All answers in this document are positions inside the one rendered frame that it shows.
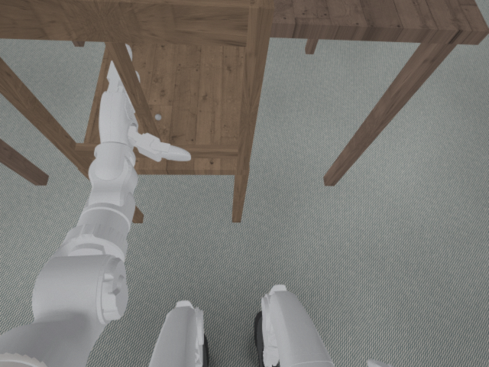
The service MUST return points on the chair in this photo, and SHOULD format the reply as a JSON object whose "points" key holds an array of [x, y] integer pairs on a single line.
{"points": [[201, 66]]}

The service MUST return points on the robot left forearm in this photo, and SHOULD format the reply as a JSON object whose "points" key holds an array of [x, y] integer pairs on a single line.
{"points": [[106, 219]]}

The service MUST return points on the table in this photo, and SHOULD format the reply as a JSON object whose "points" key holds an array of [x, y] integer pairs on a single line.
{"points": [[439, 25]]}

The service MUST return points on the left robot thigh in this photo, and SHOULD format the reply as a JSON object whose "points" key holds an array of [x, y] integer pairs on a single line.
{"points": [[181, 333]]}

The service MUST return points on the robot left hand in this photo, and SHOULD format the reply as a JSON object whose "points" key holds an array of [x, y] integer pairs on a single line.
{"points": [[116, 114]]}

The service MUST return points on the left robot upper arm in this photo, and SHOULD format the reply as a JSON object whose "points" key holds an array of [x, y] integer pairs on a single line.
{"points": [[76, 297]]}

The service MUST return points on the robot right foot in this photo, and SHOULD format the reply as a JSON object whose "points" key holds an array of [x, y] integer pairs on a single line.
{"points": [[258, 338]]}

